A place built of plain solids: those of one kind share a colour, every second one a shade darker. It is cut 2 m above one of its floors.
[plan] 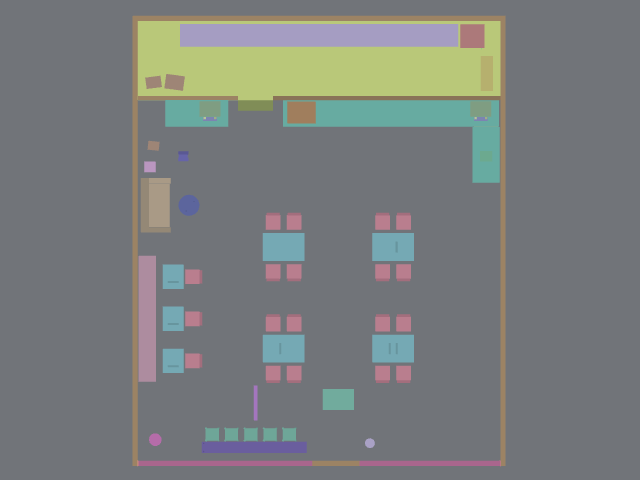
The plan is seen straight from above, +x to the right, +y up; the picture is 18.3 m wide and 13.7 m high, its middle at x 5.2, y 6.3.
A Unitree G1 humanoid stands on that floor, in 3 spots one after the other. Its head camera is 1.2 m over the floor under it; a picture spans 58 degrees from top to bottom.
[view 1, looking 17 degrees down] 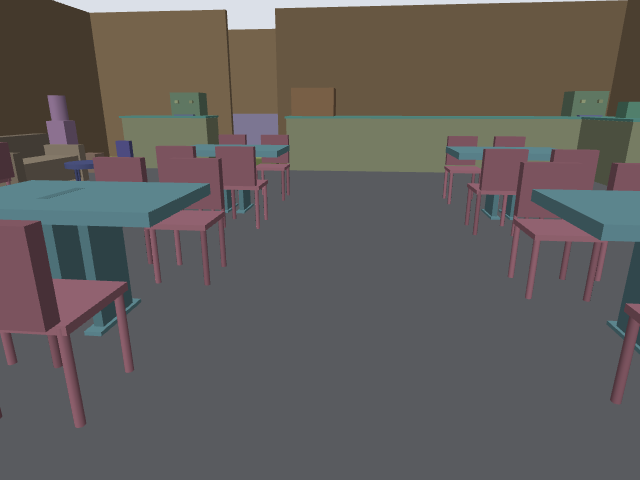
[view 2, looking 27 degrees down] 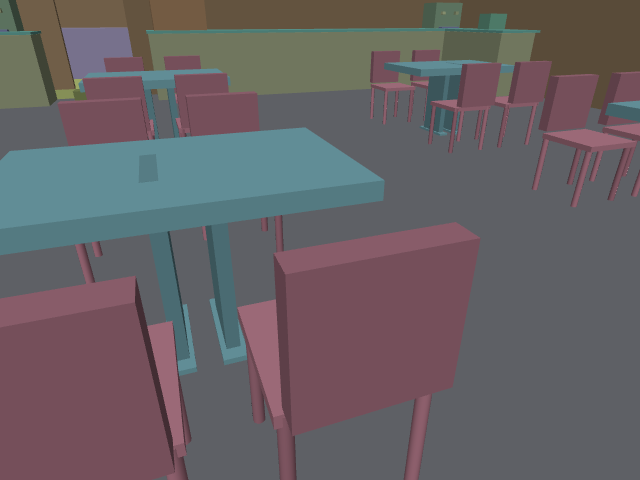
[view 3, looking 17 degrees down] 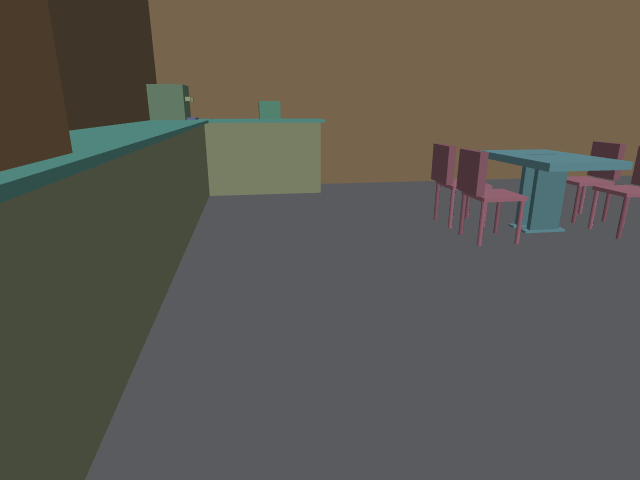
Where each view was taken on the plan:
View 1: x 5.72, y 1.00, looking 96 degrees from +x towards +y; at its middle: ground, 4.10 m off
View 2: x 4.12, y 1.65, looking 70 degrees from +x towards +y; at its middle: ground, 2.64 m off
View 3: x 3.36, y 8.99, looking -9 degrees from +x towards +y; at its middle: ground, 4.10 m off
